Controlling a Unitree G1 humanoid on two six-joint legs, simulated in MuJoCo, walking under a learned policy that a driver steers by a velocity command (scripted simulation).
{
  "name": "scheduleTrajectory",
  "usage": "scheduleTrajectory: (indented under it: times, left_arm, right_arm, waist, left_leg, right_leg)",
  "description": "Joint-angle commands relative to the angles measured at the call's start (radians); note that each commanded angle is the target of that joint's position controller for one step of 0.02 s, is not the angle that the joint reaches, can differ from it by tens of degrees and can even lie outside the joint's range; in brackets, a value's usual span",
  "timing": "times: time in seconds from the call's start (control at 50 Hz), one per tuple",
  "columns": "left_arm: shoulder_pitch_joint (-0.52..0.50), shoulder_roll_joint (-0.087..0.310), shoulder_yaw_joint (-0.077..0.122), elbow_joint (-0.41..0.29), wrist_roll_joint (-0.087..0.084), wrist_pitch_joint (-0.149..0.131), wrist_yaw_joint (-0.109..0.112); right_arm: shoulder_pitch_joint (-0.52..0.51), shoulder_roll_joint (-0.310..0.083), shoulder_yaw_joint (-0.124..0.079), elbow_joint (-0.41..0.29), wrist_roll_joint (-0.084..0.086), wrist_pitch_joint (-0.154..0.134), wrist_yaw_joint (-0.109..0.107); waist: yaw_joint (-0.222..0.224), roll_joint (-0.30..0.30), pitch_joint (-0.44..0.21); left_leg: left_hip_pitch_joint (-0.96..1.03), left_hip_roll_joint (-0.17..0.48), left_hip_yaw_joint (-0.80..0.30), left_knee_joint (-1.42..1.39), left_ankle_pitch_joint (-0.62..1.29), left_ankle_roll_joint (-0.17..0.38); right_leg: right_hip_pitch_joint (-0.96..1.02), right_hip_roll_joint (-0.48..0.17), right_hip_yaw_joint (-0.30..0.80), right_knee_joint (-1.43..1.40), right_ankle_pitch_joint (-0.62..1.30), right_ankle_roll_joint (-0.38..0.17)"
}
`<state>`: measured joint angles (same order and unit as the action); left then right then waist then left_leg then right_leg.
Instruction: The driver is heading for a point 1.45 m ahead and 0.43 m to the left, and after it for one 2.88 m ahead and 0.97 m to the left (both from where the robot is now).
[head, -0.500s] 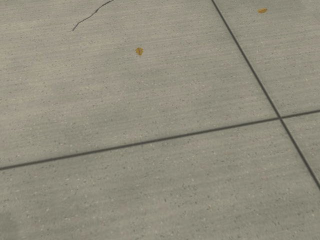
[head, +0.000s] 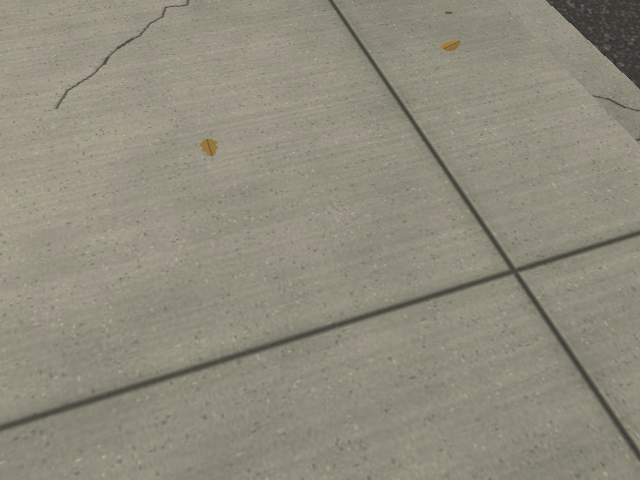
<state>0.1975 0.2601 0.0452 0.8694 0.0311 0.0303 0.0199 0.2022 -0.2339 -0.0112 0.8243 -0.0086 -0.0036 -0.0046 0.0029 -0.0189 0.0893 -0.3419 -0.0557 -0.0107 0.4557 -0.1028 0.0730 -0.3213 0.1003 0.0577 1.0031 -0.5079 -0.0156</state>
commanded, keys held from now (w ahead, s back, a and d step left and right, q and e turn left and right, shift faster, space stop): q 0.58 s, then no key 0.42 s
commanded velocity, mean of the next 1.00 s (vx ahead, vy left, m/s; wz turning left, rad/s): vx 0.01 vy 0.00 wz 0.37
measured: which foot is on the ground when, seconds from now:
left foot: down 0.00-0.32, up 0.34-0.74, down 0.76-1.00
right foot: up 0.00-0.30, down 0.32-0.76, up 0.78-1.00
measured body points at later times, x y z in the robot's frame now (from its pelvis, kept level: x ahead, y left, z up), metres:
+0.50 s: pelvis +0.00 -0.03 +0.01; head +0.03 -0.05 +0.46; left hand +0.01 +0.27 -0.09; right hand +0.19 -0.27 -0.12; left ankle -0.04 +0.08 -0.66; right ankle +0.01 -0.12 -0.74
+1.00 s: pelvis -0.02 +0.00 +0.01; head -0.01 +0.03 +0.46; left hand -0.08 +0.27 -0.14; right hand +0.21 -0.15 -0.10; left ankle -0.07 +0.07 -0.74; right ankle +0.03 -0.13 -0.71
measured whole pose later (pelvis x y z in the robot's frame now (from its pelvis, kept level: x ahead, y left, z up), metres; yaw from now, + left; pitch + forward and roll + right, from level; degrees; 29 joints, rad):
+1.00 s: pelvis -0.02 +0.00 +0.01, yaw +26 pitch -1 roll +0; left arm 0.25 0.27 0.03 0.86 0.01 0.06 0.01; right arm 0.15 -0.21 0.00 0.79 -0.02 0.02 -0.01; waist 0.02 -0.04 0.06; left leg -0.15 -0.05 -0.01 0.39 -0.23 0.06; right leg -0.30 -0.03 0.00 0.73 -0.41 0.02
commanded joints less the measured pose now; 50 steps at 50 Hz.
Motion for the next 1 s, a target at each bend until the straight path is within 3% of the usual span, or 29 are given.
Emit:
scheduleTrajectory:
  times: [0.02, 0.12, 0.2, 0.26, 0.3, 0.32, 0.34, 0.36, 0.38, 0.4, 0.42, 0.46, 0.54, 0.62, 0.7, 0.72, 0.74, 0.76, 0.78, 0.8, 0.82, 0.84, 0.88, 0.94, 1.0]
  left_arm:
    - [0.114, 0.092, 0.018, -0.019, -0.006, 0.013, 0.000]
    - [0.027, 0.082, 0.012, -0.052, -0.014, 0.018, 0.015]
    - [0.024, 0.079, 0.006, -0.066, -0.023, 0.005, 0.020]
    - [0.091, 0.081, 0.004, -0.060, -0.033, -0.009, 0.027]
    - [0.182, 0.096, 0.009, -0.044, -0.026, -0.021, 0.040]
    - [0.181, 0.174, 0.026, -0.055, -0.015, -0.027, 0.051]
    - [0.067, 0.267, 0.047, -0.102, -0.006, -0.026, 0.055]
    - [-0.027, 0.220, 0.036, -0.123, 0.010, -0.025, 0.048]
    - [-0.064, 0.147, 0.016, -0.142, 0.006, -0.031, 0.044]
    - [-0.095, 0.114, 0.006, -0.148, 0.001, -0.036, 0.040]
    - [-0.098, 0.113, 0.005, -0.157, -0.004, -0.040, 0.039]
    - [-0.041, 0.117, 0.005, -0.160, -0.004, -0.041, 0.035]
    - [0.105, 0.160, 0.025, -0.128, -0.006, -0.036, 0.029]
    - [0.095, 0.180, 0.035, -0.129, -0.001, -0.034, 0.011]
    - [0.064, 0.195, 0.042, -0.120, -0.007, -0.030, -0.007]
    - [0.046, 0.192, 0.041, -0.117, -0.016, -0.027, -0.008]
    - [0.056, 0.178, 0.037, -0.112, -0.020, -0.025, -0.006]
    - [0.088, 0.110, 0.018, -0.133, -0.014, -0.022, -0.010]
    - [0.052, 0.041, -0.005, -0.165, -0.018, -0.009, -0.004]
    - [0.032, 0.099, 0.007, -0.146, -0.015, 0.008, 0.004]
    - [0.035, 0.099, 0.009, -0.131, -0.023, 0.014, -0.001]
    - [0.049, 0.107, 0.012, -0.112, -0.025, 0.013, -0.006]
    - [0.088, 0.122, 0.019, -0.078, -0.009, 0.014, -0.012]
    - [0.091, 0.085, 0.008, -0.057, -0.016, 0.018, -0.014]
    - [0.059, 0.070, -0.001, -0.047, -0.018, 0.021, -0.005]
  right_arm:
    - [0.003, -0.174, -0.053, -0.054, -0.001, 0.004, -0.001]
    - [0.037, -0.185, -0.078, -0.053, -0.006, 0.026, 0.002]
    - [0.026, -0.193, -0.094, -0.062, -0.011, 0.041, 0.007]
    - [-0.009, -0.192, -0.103, -0.073, -0.010, 0.054, 0.014]
    - [-0.051, -0.184, -0.104, -0.089, 0.003, 0.061, 0.014]
    - [-0.027, -0.145, -0.096, -0.101, 0.014, 0.058, 0.013]
    - [-0.020, -0.108, -0.093, -0.118, 0.025, 0.051, 0.010]
    - [-0.016, -0.192, -0.110, -0.093, -0.018, 0.045, 0.004]
    - [0.016, -0.191, -0.114, -0.075, -0.021, 0.045, 0.010]
    - [0.059, -0.174, -0.111, -0.059, -0.024, 0.049, 0.016]
    - [0.080, -0.167, -0.109, -0.051, -0.028, 0.056, 0.021]
    - [0.060, -0.163, -0.102, -0.058, -0.023, 0.067, 0.032]
    - [-0.053, -0.141, -0.083, -0.113, -0.010, 0.077, 0.050]
    - [-0.080, -0.121, -0.068, -0.142, 0.003, 0.082, 0.055]
    - [-0.040, -0.113, -0.060, -0.139, 0.011, 0.072, 0.036]
    - [-0.010, -0.105, -0.057, -0.127, 0.004, 0.064, 0.029]
    - [0.011, -0.123, -0.056, -0.120, -0.012, 0.050, 0.021]
    - [0.048, -0.196, -0.065, -0.124, -0.032, 0.032, 0.012]
    - [0.037, -0.267, -0.074, -0.124, -0.010, 0.023, 0.006]
    - [0.055, -0.204, -0.062, -0.109, -0.001, 0.016, 0.002]
    - [-0.003, -0.151, -0.040, -0.111, -0.002, 0.013, -0.001]
    - [-0.065, -0.125, -0.029, -0.117, -0.009, 0.016, -0.005]
    - [-0.074, -0.133, -0.027, -0.108, -0.005, 0.013, -0.016]
    - [-0.050, -0.129, -0.021, -0.082, -0.005, 0.009, -0.014]
    - [-0.042, -0.132, -0.020, -0.057, -0.012, 0.010, -0.014]
  waist:
    - [0.032, 0.134, -0.138]
    - [-0.007, 0.158, -0.135]
    - [-0.014, 0.167, -0.143]
    - [0.009, 0.184, -0.140]
    - [0.058, 0.173, -0.120]
    - [0.037, 0.037, -0.109]
    - [0.009, -0.233, -0.086]
    - [-0.020, -0.092, -0.031]
    - [-0.056, -0.042, -0.048]
    - [-0.084, -0.037, -0.053]
    - [-0.085, -0.070, -0.070]
    - [-0.044, -0.103, -0.077]
    - [0.043, -0.119, -0.098]
    - [0.051, -0.154, -0.109]
    - [0.023, -0.175, -0.128]
    - [-0.008, -0.154, -0.131]
    - [-0.026, -0.101, -0.143]
    - [-0.018, 0.105, -0.204]
    - [-0.022, 0.277, -0.167]
    - [-0.045, 0.170, -0.161]
    - [-0.013, 0.151, -0.115]
    - [0.014, 0.144, -0.085]
    - [0.024, 0.178, -0.093]
    - [0.015, 0.138, -0.116]
    - [-0.006, 0.158, -0.088]
  left_leg:
    - [0.124, 0.206, -0.317, -0.194, 0.108, 0.131]
    - [0.117, 0.193, -0.392, -0.247, -0.210, 0.135]
    - [0.077, 0.183, -0.441, -0.260, -0.267, 0.118]
    - [0.021, 0.160, -0.474, -0.272, -0.288, 0.076]
    - [-0.072, 0.097, -0.444, -0.247, -0.354, -0.001]
    - [-0.154, 0.015, -0.356, -0.100, -0.423, -0.062]
    - [-0.262, -0.149, -0.115, 0.233, -0.422, -0.085]
    - [-0.239, -0.058, -0.102, 0.440, -0.396, -0.091]
    - [-0.162, -0.050, -0.104, 0.553, -0.348, -0.085]
    - [-0.156, -0.045, -0.093, 0.638, -0.301, -0.085]
    - [-0.175, -0.039, -0.077, 0.703, -0.278, -0.089]
    - [-0.231, -0.018, -0.038, 0.713, -0.286, -0.112]
    - [-0.284, 0.015, -0.015, 0.552, -0.330, -0.141]
    - [-0.123, 0.020, 0.034, 0.370, -0.372, -0.115]
    - [0.037, -0.006, 0.078, 0.141, -0.316, -0.070]
    - [0.115, -0.008, 0.083, -0.014, -0.194, -0.056]
    - [0.236, 0.026, 0.026, -0.168, -0.030, -0.044]
    - [0.421, 0.248, -0.237, -0.215, 0.112, -0.012]
    - [0.344, 0.441, -0.406, -0.157, 0.497, 0.137]
    - [0.317, 0.419, -0.352, -0.136, 0.499, 0.200]
    - [0.277, 0.366, -0.281, -0.149, 0.445, 0.185]
    - [0.250, 0.307, -0.225, -0.165, 0.386, 0.142]
    - [0.257, 0.247, -0.154, -0.150, 0.486, 0.112]
    - [0.250, 0.238, -0.126, -0.137, 0.455, 0.112]
    - [0.211, 0.236, -0.151, -0.136, 0.313, 0.116]
  right_leg:
    - [-0.044, -0.029, -0.011, 0.000, 0.040, 0.028]
    - [-0.077, -0.036, -0.012, -0.131, 0.048, 0.042]
    - [-0.013, -0.024, -0.012, -0.237, 0.065, 0.025]
    - [0.107, 0.002, -0.019, -0.412, 0.086, -0.010]
    - [0.258, -0.007, -0.018, -0.666, 0.180, -0.046]
    - [0.303, -0.164, 0.149, -0.816, 0.056, -0.081]
    - [0.217, -0.438, 0.478, -0.908, -0.065, -0.183]
    - [0.063, -0.474, 0.413, -0.876, 0.089, -0.226]
    - [0.013, -0.412, 0.315, -0.828, 0.245, -0.213]
    - [0.023, -0.348, 0.207, -0.792, 0.366, -0.181]
    - [0.069, -0.312, 0.139, -0.764, 0.447, -0.166]
    - [0.167, -0.294, 0.069, -0.718, 0.630, -0.175]
    - [0.376, -0.348, 0.056, -0.655, 0.824, -0.203]
    - [0.316, -0.358, 0.004, -0.620, 0.849, -0.194]
    - [0.263, -0.354, -0.006, -0.551, 0.870, -0.176]
    - [0.230, -0.336, -0.028, -0.507, 0.819, -0.147]
    - [0.150, -0.317, -0.052, -0.455, 0.713, -0.095]
    - [-0.022, -0.250, -0.113, -0.279, 0.386, -0.028]
    - [-0.129, -0.118, -0.130, -0.227, -0.085, 0.008]
    - [-0.101, -0.151, -0.050, -0.133, -0.107, 0.016]
    - [-0.102, -0.151, -0.034, -0.114, -0.060, 0.017]
    - [-0.092, -0.156, -0.028, -0.141, 0.001, 0.022]
    - [-0.057, -0.139, -0.049, -0.147, 0.078, 0.037]
    - [0.000, -0.127, -0.057, -0.214, 0.096, 0.046]
    - [0.044, -0.116, -0.067, -0.340, 0.107, 0.040]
